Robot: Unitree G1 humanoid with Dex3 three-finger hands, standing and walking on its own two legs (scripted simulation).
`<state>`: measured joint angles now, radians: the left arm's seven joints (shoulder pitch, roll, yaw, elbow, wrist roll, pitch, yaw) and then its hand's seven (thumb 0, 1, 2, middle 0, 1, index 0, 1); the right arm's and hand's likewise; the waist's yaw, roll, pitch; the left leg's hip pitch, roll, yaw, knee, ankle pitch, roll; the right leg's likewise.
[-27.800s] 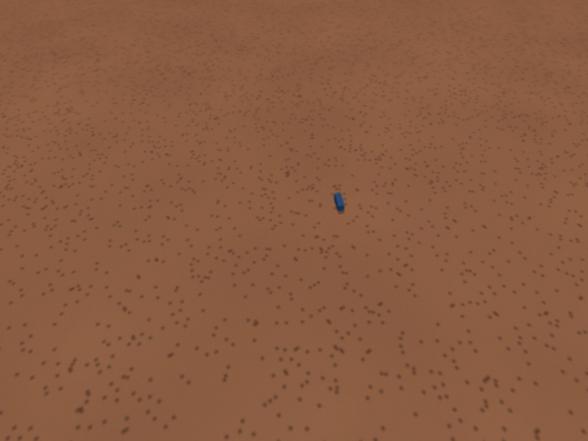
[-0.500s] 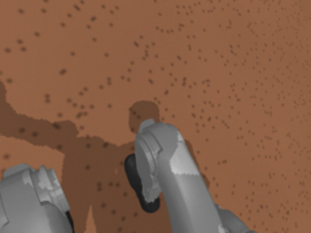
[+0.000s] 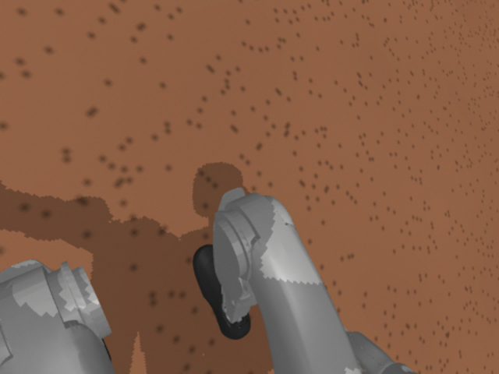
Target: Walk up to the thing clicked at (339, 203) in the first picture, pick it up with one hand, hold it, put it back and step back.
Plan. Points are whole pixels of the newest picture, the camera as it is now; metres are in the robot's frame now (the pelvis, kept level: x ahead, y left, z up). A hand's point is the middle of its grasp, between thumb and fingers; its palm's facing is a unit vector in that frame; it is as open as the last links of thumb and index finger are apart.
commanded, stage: rest palm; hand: left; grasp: from above
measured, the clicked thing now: out of the picture +0.48 +0.32 -0.29
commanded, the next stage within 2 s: close in 0.42 s
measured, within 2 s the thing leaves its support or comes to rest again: neither
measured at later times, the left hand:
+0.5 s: hand out of the picture +0.46 +0.32 -0.26, palm faces -0.44 -0.15 -0.88, open 12.0 cm
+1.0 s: hand out of the picture +0.46 +0.32 -0.25, palm faces -0.46 -0.12 -0.88, open 10.4 cm
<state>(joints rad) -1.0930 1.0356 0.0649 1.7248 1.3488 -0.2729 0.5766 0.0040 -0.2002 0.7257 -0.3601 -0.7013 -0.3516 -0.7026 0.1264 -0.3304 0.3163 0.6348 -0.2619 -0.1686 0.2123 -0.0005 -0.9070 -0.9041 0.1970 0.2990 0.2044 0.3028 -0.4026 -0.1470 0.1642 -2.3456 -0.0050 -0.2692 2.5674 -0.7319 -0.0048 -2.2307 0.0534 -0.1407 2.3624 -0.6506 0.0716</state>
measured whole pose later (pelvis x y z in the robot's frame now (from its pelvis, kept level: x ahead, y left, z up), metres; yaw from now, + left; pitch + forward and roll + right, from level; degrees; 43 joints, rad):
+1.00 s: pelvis +0.00 +0.00 +0.01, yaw -1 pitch +28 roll -16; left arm -1.12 1.06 0.05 1.76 1.32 -0.23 0.60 0.00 0.08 0.51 -0.52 -0.62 -0.54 -0.59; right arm 0.12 -0.35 0.33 0.61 -0.25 -0.21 0.22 0.00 -0.90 -0.90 0.20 0.30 0.20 0.30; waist -0.42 -0.15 0.19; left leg -2.34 0.01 -0.27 2.55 -0.73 0.01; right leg -2.22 0.06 -0.15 2.33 -0.63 0.07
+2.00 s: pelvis -0.01 +0.00 +0.01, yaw -1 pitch +27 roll -16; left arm -1.13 1.09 0.06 1.75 1.30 -0.24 0.59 0.01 0.60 0.06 -0.94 -0.24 -0.97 -0.18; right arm 0.11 -0.35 0.37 0.59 -0.27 -0.19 0.20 0.00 -0.90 -0.90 0.20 0.30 0.20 0.30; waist -0.42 -0.16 0.21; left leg -2.33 0.01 -0.28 2.55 -0.72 0.00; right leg -2.21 0.06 -0.15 2.32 -0.63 0.08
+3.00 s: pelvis -0.01 -0.01 +0.02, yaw +4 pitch +33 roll -12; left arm -1.03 0.84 0.04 1.35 1.25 -0.19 0.25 0.00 0.56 0.00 -1.11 0.00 -1.12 0.00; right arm 0.18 -0.33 0.15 0.62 -0.14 -0.03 0.17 0.00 -0.92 -0.91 0.20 0.30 0.20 0.30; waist -0.29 0.00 0.00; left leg -2.35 -0.02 -0.19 2.44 -0.67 0.00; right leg -2.25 0.01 -0.09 2.30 -0.63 0.05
